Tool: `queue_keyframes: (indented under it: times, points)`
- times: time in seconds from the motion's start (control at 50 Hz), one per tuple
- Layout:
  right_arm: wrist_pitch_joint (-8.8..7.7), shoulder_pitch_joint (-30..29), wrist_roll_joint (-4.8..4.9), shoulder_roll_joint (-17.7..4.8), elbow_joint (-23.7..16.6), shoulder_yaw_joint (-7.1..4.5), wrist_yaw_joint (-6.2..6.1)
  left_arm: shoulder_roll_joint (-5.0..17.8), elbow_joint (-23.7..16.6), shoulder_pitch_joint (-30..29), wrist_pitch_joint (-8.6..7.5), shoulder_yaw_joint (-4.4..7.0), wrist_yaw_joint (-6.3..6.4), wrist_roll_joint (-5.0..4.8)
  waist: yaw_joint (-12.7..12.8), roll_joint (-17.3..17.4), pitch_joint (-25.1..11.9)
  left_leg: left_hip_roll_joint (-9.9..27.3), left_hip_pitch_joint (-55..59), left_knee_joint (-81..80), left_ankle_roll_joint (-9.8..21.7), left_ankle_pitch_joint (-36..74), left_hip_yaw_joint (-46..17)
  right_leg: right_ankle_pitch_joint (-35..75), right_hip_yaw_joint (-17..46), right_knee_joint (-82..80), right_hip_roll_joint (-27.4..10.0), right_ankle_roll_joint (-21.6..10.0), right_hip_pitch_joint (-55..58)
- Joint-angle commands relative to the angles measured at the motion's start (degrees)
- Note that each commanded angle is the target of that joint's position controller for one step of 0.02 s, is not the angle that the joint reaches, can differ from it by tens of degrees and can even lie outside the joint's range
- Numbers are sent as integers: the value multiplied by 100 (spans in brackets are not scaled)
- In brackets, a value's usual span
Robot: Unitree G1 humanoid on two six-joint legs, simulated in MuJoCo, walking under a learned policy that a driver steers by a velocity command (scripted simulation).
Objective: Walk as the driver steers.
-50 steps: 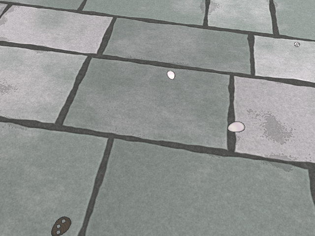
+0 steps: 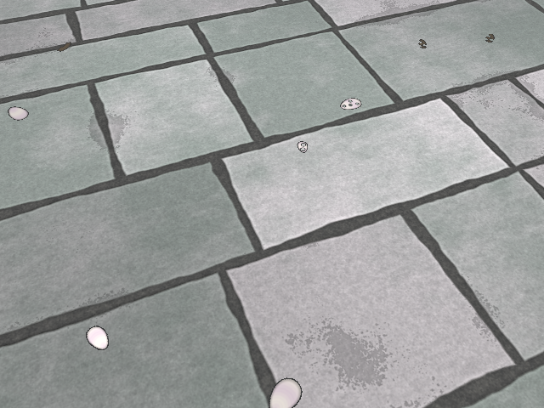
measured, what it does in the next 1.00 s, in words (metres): walks ahead, turning left: right foot, then left foot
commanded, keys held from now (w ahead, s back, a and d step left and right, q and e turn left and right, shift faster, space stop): w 0.18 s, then w+q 0.44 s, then q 0.38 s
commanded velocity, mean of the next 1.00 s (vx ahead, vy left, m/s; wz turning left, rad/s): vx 0.40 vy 0.00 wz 0.30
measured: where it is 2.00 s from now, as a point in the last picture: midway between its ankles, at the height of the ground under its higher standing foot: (273, 401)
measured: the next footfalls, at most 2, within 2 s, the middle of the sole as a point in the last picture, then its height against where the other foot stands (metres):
right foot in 0.34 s outside the picture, level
left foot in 0.82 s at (220, 376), level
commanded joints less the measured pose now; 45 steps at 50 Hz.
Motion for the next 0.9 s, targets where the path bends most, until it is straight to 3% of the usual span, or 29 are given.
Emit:
queue_keyframes:
  times: [0.02, 0.1, 0.16, 0.22, 0.28, 0.3, 0.32, 0.34, 0.36, 0.38, 0.4, 0.44, 0.46, 0.5, 0.54, 0.66, 0.74, 0.78, 0.8, 0.82, 0.84, 0.86, 0.88, 0.9]
  points:
    - [-85, 59, 33, -605, -221, -115, -24, 355, -456, -71, -107, 105, -29, 35, 21, 855, -130, 1476, 880, -1526, 1014, 209, -1776, 377, 97, -414, -542, 53, -1069]
    - [-45, 278, 98, -923, -41, -183, -73, 153, -657, -756, -159, -14, -58, 87, -156, 641, -33, 1454, 946, -1744, 1072, 946, -1182, 1307, -95, -1804, -620, 195, -1170]
    - [21, 513, 151, -1026, 103, -182, -89, 93, -755, -1290, -213, -57, -120, 50, -355, 643, 49, 1314, 934, -1718, 930, 1116, -762, 2078, -276, -2790, -472, 235, -801]
    - [105, 910, 198, -1044, 298, -166, -85, 135, -926, -1797, -261, -48, -187, 3, -510, 632, 179, 1439, 1105, -1553, 889, 1162, -872, 2192, -325, -3300, -316, 214, -583]
    - [215, 963, 217, -1181, 376, -204, -130, 320, -986, -1794, -345, 23, -250, -7, -313, 729, 168, 1632, 1433, -1172, 764, 1409, -1160, 1753, -269, -3751, -192, 61, -224]
    - [244, 874, 223, -1247, 371, -221, -147, 423, -909, -1496, -368, 77, -242, 3, -86, 755, 27, 1598, 1392, -868, 681, 1809, -1142, 1702, -338, -3946, -113, -26, 302]
    - [250, 823, 215, -1187, 356, -192, -158, 625, -716, -868, -375, 191, -200, 35, 250, 686, -358, 1351, 1200, -194, 539, 2418, -961, 1722, -418, -4117, -38, -167, 1308]
    - [220, 725, 138, -938, 247, -94, -151, 940, -547, 51, -369, 315, -133, 119, 696, 522, -1077, 1046, 440, 1075, 327, 1968, -744, 1843, 41, -3878, -599, -445, 2831]
    - [131, 1133, 53, -319, 55, 93, -149, 1503, -465, 802, -300, 448, -63, 232, 747, -750, -2040, 267, -1559, 3209, -88, -396, -219, 1691, 1995, -3840, -2114, -1085, 5010]
    - [53, 1337, 200, -466, 89, 78, -143, 1226, -385, 929, -243, 385, -79, 183, 727, -1367, -2452, 143, -2402, 4272, -158, -2385, -671, 707, 3510, -4550, -2587, -1520, 5038]
    - [56, 934, 319, -976, 53, -85, -140, 842, -370, 603, -236, 265, -80, 117, 715, -773, -1475, 467, -2817, 4688, -147, -2040, -791, 218, 2838, -4748, -2335, -1296, 4283]
    - [134, 427, 252, -886, -50, -113, -150, 434, -354, -114, -261, 128, -108, 94, 407, -401, -491, 843, -2659, 4395, -169, -1186, -578, 523, 1552, -5176, -1826, -1015, 2861]
    - [213, 447, 208, -804, -37, -141, -159, 298, -332, -364, -308, 95, -126, 125, 222, -482, -249, 983, -2392, 4174, -195, -898, -623, 867, 1101, -5404, -1639, -935, 2342]
    - [351, 577, 218, -528, -14, -108, -149, 304, -243, -594, -400, 133, -132, 159, 9, -449, -83, 1049, -2020, 4062, -272, -560, -597, 1493, 502, -5734, -1546, -935, 1781]
    - [416, 434, 195, -467, -122, -115, -155, 409, -125, -611, -463, 186, -106, 184, -57, -248, 18, 1068, -2171, 3828, -344, -186, -658, 2065, 42, -5860, -1560, -978, 1711]
    - [357, -610, 119, -281, -528, -23, 51, 731, 128, -458, -381, 274, 28, 149, 223, 17, 338, 898, -1927, 1733, -269, 1357, -184, 3125, -1175, -5775, -1356, -775, 1860]
    - [385, -866, 90, -456, -849, -102, 207, 998, 253, -293, -192, 358, 112, -7, 218, -147, 150, 652, -1626, 1099, -58, 972, 121, 4391, -1403, -5050, -1544, -558, 2532]
    - [419, -404, 58, -708, -829, -234, 237, 1132, 212, -404, -91, 413, 165, -107, -78, -279, -191, 311, -999, 951, 154, 435, 362, 5430, -1463, -4124, -1524, -399, 2728]
    - [418, 227, 59, -926, -685, -365, 211, 1094, 180, -480, -41, 404, 180, -136, -427, -149, -515, 79, -195, 570, 316, 682, 437, 5432, -1568, -3183, -1343, -240, 2591]
    - [433, 797, 43, -1271, -563, -515, 94, 931, 179, -290, -53, 341, 169, -74, -687, 293, -877, 114, 952, 181, 529, 1907, 112, 4357, -1654, -1831, -987, 87, 1925]
    - [493, 704, 50, -1880, -638, -592, -57, 214, 12, 269, -88, 131, 104, 331, -78, 1928, -1331, 1528, 2587, 758, 1181, 4936, -1790, -991, -1604, 192, -215, 486, 2]
    - [427, 547, -44, -1896, -998, -524, -6, 388, -34, 618, -160, 53, 24, 238, -80, 1766, -2671, 2572, 3477, 211, 2374, 4313, -4126, -2273, -281, 1681, 422, 631, -963]
    - [414, 403, -4, -1507, -1102, -460, 44, 849, -52, 25, -166, 169, -10, 45, -424, 763, -2574, 2249, 3180, -113, 2118, 3493, -3575, -1698, 235, 1722, 81, 507, -1163]
    - [396, 102, 85, -1281, -1078, -398, 36, 800, -208, -383, -144, 149, 24, -9, -305, 559, -1813, 1947, 2493, -230, 1813, 2772, -2958, -1154, 126, 1328, -84, 424, -1386]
